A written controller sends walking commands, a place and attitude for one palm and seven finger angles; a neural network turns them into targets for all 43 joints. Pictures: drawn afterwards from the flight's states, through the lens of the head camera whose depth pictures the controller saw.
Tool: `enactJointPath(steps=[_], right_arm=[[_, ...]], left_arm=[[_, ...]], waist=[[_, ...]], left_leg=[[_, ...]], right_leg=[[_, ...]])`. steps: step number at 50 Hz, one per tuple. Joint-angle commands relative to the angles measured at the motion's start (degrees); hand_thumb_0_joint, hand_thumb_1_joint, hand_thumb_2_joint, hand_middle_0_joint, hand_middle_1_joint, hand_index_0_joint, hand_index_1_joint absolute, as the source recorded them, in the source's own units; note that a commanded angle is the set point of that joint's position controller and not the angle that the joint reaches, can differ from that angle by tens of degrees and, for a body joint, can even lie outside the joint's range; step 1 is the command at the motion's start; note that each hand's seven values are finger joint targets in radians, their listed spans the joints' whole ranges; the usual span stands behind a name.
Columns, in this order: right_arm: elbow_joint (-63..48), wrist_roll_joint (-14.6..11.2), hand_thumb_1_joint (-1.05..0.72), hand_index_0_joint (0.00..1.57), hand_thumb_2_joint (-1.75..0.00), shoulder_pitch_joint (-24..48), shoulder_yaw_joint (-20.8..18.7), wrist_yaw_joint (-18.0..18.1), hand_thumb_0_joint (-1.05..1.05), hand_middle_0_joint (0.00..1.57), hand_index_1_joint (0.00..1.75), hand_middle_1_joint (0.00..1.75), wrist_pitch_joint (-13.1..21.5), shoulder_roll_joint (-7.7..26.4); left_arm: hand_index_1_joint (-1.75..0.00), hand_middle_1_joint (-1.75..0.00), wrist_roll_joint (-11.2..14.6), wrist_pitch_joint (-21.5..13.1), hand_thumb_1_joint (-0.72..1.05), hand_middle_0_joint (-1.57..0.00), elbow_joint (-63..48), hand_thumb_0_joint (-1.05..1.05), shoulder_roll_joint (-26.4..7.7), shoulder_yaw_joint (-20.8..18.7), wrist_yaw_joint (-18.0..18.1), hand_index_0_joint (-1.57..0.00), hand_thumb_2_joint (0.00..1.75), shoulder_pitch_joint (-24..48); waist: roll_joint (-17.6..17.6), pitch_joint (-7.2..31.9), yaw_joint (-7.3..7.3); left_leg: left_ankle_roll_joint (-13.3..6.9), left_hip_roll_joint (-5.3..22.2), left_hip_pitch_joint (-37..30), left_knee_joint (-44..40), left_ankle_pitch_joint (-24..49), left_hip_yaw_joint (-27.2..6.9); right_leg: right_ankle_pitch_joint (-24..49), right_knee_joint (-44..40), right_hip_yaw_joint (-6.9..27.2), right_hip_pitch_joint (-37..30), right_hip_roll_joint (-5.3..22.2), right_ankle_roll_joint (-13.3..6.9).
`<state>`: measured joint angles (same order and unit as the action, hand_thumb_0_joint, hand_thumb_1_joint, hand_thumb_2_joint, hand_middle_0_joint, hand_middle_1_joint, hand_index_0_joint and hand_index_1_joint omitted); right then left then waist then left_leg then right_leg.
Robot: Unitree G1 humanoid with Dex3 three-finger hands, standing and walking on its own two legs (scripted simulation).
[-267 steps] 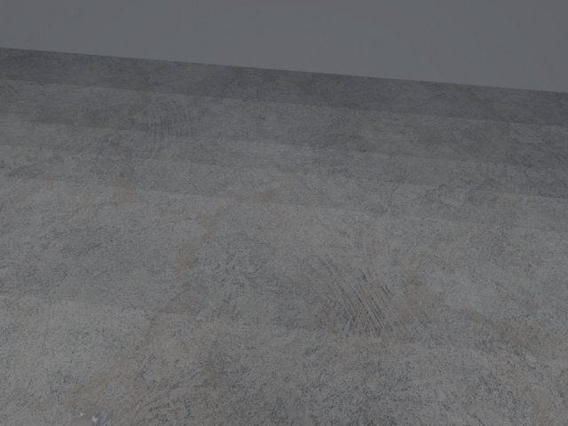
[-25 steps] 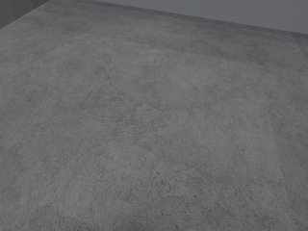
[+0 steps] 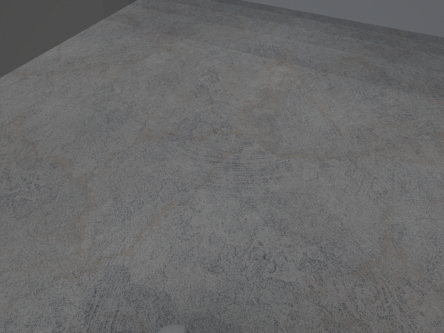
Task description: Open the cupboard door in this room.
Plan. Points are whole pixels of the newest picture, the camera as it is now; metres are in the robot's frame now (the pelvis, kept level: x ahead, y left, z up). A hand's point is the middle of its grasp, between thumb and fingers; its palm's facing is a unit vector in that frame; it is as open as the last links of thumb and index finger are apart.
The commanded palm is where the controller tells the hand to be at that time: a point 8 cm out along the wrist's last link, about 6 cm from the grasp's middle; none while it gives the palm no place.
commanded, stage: turn or walk to find it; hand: left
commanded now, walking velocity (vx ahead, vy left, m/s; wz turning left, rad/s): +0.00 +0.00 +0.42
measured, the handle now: out of the picture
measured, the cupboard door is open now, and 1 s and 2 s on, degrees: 0 0 0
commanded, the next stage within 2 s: none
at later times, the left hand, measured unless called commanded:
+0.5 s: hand out of the picture +0.04 +0.24 -0.15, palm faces +0.20 -0.95 -0.26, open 7.4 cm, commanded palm none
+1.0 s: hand out of the picture -0.13 +0.22 -0.19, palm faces +0.45 -0.86 -0.22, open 7.4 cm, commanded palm none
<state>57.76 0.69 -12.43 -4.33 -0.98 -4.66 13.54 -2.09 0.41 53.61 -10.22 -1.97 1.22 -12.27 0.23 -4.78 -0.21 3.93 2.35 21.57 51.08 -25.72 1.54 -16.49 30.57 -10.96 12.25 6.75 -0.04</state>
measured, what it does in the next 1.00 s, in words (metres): steps on the spot, turning left: left foot, then right foot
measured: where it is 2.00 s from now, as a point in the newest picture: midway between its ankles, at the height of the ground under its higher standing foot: outside the picture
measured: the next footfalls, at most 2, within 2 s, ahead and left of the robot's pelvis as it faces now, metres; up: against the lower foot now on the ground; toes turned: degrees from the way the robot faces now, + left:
left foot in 0.10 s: +0.02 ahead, +0.14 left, +0.00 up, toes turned +7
right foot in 0.54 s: +0.03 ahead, -0.10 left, +0.00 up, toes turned +9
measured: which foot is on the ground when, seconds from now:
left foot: up 0.00-0.08, down 0.10-0.56, up 0.58-0.96, down 0.98-1.00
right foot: down 0.00-0.10, up 0.12-0.52, down 0.54-0.98, up 1.00-1.00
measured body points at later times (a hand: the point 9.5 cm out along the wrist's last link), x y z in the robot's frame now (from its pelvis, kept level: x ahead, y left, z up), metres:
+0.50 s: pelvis -0.03 +0.02 +0.00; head +0.00 +0.02 +0.45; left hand +0.03 +0.29 -0.14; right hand +0.08 -0.21 -0.15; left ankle -0.01 +0.13 -0.74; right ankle -0.01 -0.11 -0.72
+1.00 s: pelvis -0.07 +0.02 -0.01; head -0.04 +0.05 +0.43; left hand -0.15 +0.26 -0.17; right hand +0.11 -0.18 -0.15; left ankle -0.12 +0.12 -0.74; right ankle -0.01 -0.10 -0.73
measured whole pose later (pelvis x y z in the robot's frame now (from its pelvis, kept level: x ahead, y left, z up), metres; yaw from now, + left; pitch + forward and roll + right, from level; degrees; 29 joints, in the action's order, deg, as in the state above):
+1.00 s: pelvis -0.07 +0.02 -0.01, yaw +25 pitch -1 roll +0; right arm 56.0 0.6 -9.2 -3.4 -0.8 -2.5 12.8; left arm -1.4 1.8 55.7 -13.1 -3.1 1.0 -14.5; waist 2.9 -5.1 1.4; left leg 0.5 1.0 14.4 34.1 -18.1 4.0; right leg -21.3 39.2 -12.0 17.3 9.7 2.5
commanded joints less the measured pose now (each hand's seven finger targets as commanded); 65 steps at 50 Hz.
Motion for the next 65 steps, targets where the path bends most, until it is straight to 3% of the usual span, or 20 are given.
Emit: enactJointPath(steps=[1, 3, 5, 7, 12, 19, 25, 26, 27, 28, 29, 31, 34, 43, 47, 48, 49, 50, 56, 65], right_arm=[[-5.67, -0.20, -0.90, 0.20, -0.90, 2.13, 0.10, 0.28, 0.00, 0.20, 0.30, 0.30, 2.65, 2.65], [-4.83, -0.06, -0.90, 0.20, -0.90, -1.37, -0.27, 0.25, 0.00, 0.20, 0.30, 0.30, 3.30, 4.58], [-4.93, 0.47, -0.90, 0.20, -0.90, -5.36, -2.17, 0.66, 0.00, 0.20, 0.30, 0.30, 3.79, 14.03], [-3.93, 0.66, -0.90, 0.20, -0.90, -4.98, -1.86, 1.91, 0.00, 0.20, 0.30, 0.30, 3.82, 11.95], [-5.78, 0.34, -0.90, 0.20, -0.90, 0.46, -0.59, 2.21, 0.00, 0.20, 0.30, 0.30, 4.59, 9.07], [-5.97, 0.74, -0.90, 0.20, -0.90, -1.01, -1.34, 1.87, 0.00, 0.20, 0.30, 0.30, 3.77, 9.42], [-7.32, 0.51, -0.90, 0.20, -0.90, 1.67, -1.82, 1.36, 0.00, 0.20, 0.30, 0.30, 3.17, 9.02], [-7.65, 0.13, -0.90, 0.20, -0.90, 1.49, -1.63, 1.10, 0.00, 0.20, 0.30, 0.30, 3.23, 7.28], [-8.59, -0.31, -0.90, 0.20, -0.90, 0.45, -1.05, 0.74, 0.00, 0.20, 0.30, 0.30, 3.31, 3.68], [-9.84, 0.14, -0.90, 0.20, -0.90, 1.66, -1.25, 0.70, 0.00, 0.20, 0.30, 0.30, 2.90, 3.67], [-8.99, 0.78, -0.90, 0.20, -0.90, 2.18, -1.81, 0.81, 0.00, 0.20, 0.30, 0.30, 1.91, 5.63], [-6.55, 0.77, -0.90, 0.20, -0.90, 0.85, -2.05, 0.17, 0.00, 0.20, 0.30, 0.30, 1.34, 5.39], [-4.92, 0.70, -0.90, 0.20, -0.90, -1.96, -1.54, -0.23, 0.00, 0.20, 0.30, 0.30, 1.27, 3.93], [-6.22, -0.20, -0.90, 0.20, -0.90, 5.31, 0.04, 0.13, 0.00, 0.20, 0.30, 0.30, 2.12, 2.82], [-4.69, -0.14, -0.90, 0.20, -0.90, -0.46, 0.03, 0.41, 0.00, 0.20, 0.30, 0.30, 3.23, 4.19], [-4.78, 0.09, -0.90, 0.20, -0.90, -2.13, -0.67, 0.37, 0.00, 0.20, 0.30, 0.30, 3.81, 7.57], [-5.07, 0.52, -0.90, 0.20, -0.90, -3.93, -1.90, 0.60, 0.00, 0.20, 0.30, 0.30, 3.97, 13.13], [-3.72, 0.49, -0.90, 0.20, -0.90, -6.15, -2.14, 1.22, 0.00, 0.20, 0.30, 0.30, 3.78, 13.77], [-5.59, 0.26, -0.90, 0.20, -0.90, 1.47, -0.44, 2.23, 0.00, 0.20, 0.30, 0.30, 4.58, 9.03], [-6.04, 0.81, -0.90, 0.20, -0.90, -0.28, -1.45, 1.88, 0.00, 0.20, 0.30, 0.30, 3.70, 9.52]], left_arm=[[-0.30, -0.30, 0.23, -0.20, 0.90, -0.20, -1.86, 0.00, -14.37, -3.95, 0.56, -0.20, 0.90, -2.99], [-0.30, -0.30, 0.99, 0.36, 0.90, -0.20, -1.91, 0.00, -13.06, -3.76, 0.36, -0.20, 0.90, -2.14], [-0.30, -0.30, 1.31, 1.10, 0.90, -0.20, -5.53, 0.00, -7.08, -2.35, -0.17, -0.20, 0.90, -0.90], [-0.30, -0.30, 1.04, 2.01, 0.90, -0.20, -5.23, 0.00, -8.08, -2.57, 0.18, -0.20, 0.90, 5.04], [-0.30, -0.30, 1.20, 1.60, 0.90, -0.20, -2.25, 0.00, -7.94, -2.49, -0.67, -0.20, 0.90, 1.06], [-0.30, -0.30, 1.34, 1.63, 0.90, -0.20, -4.22, 0.00, -6.85, -2.19, -0.24, -0.20, 0.90, 3.50], [-0.30, -0.30, 1.61, 0.46, 0.90, -0.20, -3.41, 0.00, -7.15, -2.35, 0.16, -0.20, 0.90, -3.09], [-0.30, -0.30, 1.31, -0.09, 0.90, -0.20, -3.37, 0.00, -8.93, -2.71, 0.39, -0.20, 0.90, -4.84], [-0.30, -0.30, 0.47, -0.68, 0.90, -0.20, -3.45, 0.00, -13.60, -3.62, 0.88, -0.20, 0.90, -5.47], [-0.30, -0.30, 0.47, -0.34, 0.90, -0.20, -4.79, 0.00, -16.43, -3.88, 0.85, -0.20, 0.90, -4.30], [-0.30, -0.30, 0.90, -0.63, 0.90, -0.20, -5.38, 0.00, -14.83, -4.17, 1.05, -0.20, 0.90, -2.25], [-0.30, -0.30, 0.96, -0.67, 0.90, -0.20, -6.13, 0.00, -11.21, -2.94, 0.78, -0.20, 0.90, 2.84], [-0.30, -0.30, 0.83, -1.20, 0.90, -0.20, -5.89, 0.00, -9.51, -2.37, 0.82, -0.20, 0.90, 3.02], [-0.30, -0.30, 0.13, -0.58, 0.90, -0.20, -1.53, 0.00, -13.59, -3.62, 0.61, -0.20, 0.90, -4.77], [-0.30, -0.30, 0.91, 0.19, 0.90, -0.20, -1.09, 0.00, -13.54, -3.73, 0.32, -0.20, 0.90, -3.09], [-0.30, -0.30, 1.36, 0.60, 0.90, -0.20, -1.86, 0.00, -11.41, -3.48, 0.13, -0.20, 0.90, -3.10], [-0.30, -0.30, 1.48, 0.86, 0.90, -0.20, -4.20, 0.00, -7.39, -2.61, -0.27, -0.20, 0.90, -2.50], [-0.30, -0.30, 0.81, 1.76, 0.90, -0.20, -4.82, 0.00, -8.05, -2.05, 0.27, -0.20, 0.90, 2.16], [-0.30, -0.30, 1.17, 1.50, 0.90, -0.20, -1.62, 0.00, -8.14, -2.49, -0.65, -0.20, 0.90, 0.22], [-0.30, -0.30, 1.46, 1.31, 0.90, -0.20, -4.34, 0.00, -6.65, -2.02, -0.13, -0.20, 0.90, 3.44]], waist=[[11.53, 6.44, 1.58], [6.21, 8.14, -0.59], [-18.50, 8.16, -2.64], [-15.31, 6.11, -3.71], [-8.47, 6.51, -0.61], [-8.33, 5.84, -1.89], [-7.67, 7.51, 1.36], [-3.06, 8.27, 2.10], [10.27, 8.29, 2.15], [13.83, 5.50, 2.58], [15.98, 4.69, 2.22], [7.52, 0.39, -0.70], [7.72, 2.28, -1.33], [11.37, 5.10, 3.37], [8.00, 8.52, -0.22], [-1.56, 9.76, -1.29], [-17.60, 8.24, -2.17], [-16.99, 7.89, -4.46], [-8.36, 5.87, -0.29], [-8.45, 6.03, -1.57]], left_leg=[[-0.94, -1.58, -1.97, -13.80, 2.28, 3.91], [-2.14, -0.50, -12.96, -26.96, 14.27, 2.62], [-12.77, 20.38, -20.46, -32.57, 40.83, -22.05], [-14.23, 17.32, -14.02, -33.42, 32.63, -20.62], [-12.61, 10.91, -15.67, -32.24, 36.72, -12.43], [-14.13, 11.27, -14.00, -32.67, 30.13, -17.98], [-10.85, 6.93, -4.24, -27.46, 25.22, -19.21], [-8.15, 3.87, 0.11, -23.26, 20.08, -16.84], [-4.17, -3.31, 10.46, -12.36, 7.07, -8.84], [-2.55, -6.17, 11.32, 0.16, -5.95, -5.11], [-2.84, -3.67, 10.31, 8.30, -5.90, -7.77], [-2.40, -2.28, 10.33, 17.21, 1.33, -6.65], [-0.75, -1.33, 9.53, 17.53, 5.66, -3.99], [-0.55, -0.71, 2.61, -5.43, -2.18, 1.63], [-2.03, -1.30, -11.74, -25.86, 12.43, 3.50], [-4.23, 4.90, -19.01, -30.93, 19.08, -4.64], [-10.64, 18.70, -22.43, -32.29, 36.82, -20.99], [-13.70, 20.26, -17.32, -33.41, 37.07, -21.70], [-12.46, 10.94, -15.87, -32.00, 39.29, -11.67], [-14.09, 10.77, -14.09, -31.04, 35.06, -18.74]], right_leg=[[27.27, -4.37, 7.88, -6.81, 13.34, -6.32], [19.92, 2.83, 4.46, -0.34, 11.02, -1.89], [-19.87, 23.24, 2.04, 19.38, 0.26, 4.44], [-16.07, 32.80, 9.35, 19.85, 0.19, 3.63], [-7.04, 30.65, 9.36, 17.53, -0.64, 4.71], [-9.29, 20.30, 9.61, 13.85, -2.51, 4.62], [1.73, -2.82, 7.91, -2.90, -4.72, 3.34], [4.51, -9.86, 10.79, -8.74, -1.43, 2.46], [3.57, -14.29, 24.46, -14.18, 11.57, -1.98], [6.47, -16.78, 30.13, -6.50, 21.01, -7.49], [3.34, -17.97, 29.79, -0.51, 19.68, -8.72], [2.47, -16.71, 20.97, 3.41, 13.44, -6.94], [10.36, -14.06, 12.66, -0.03, 10.29, -5.66], [24.77, -8.49, 10.50, -7.47, 14.09, -8.19], [21.67, 0.50, 5.11, -1.82, 11.65, -2.58], [11.61, 9.14, 2.34, 6.14, 7.84, 0.52], [-15.35, 19.95, 0.60, 19.74, 1.13, 4.32], [-19.56, 27.33, 6.27, 18.57, 0.45, 4.04], [-6.53, 31.91, 9.32, 18.18, -0.41, 4.83], [-9.32, 16.39, 9.25, 11.80, -3.34, 4.52]])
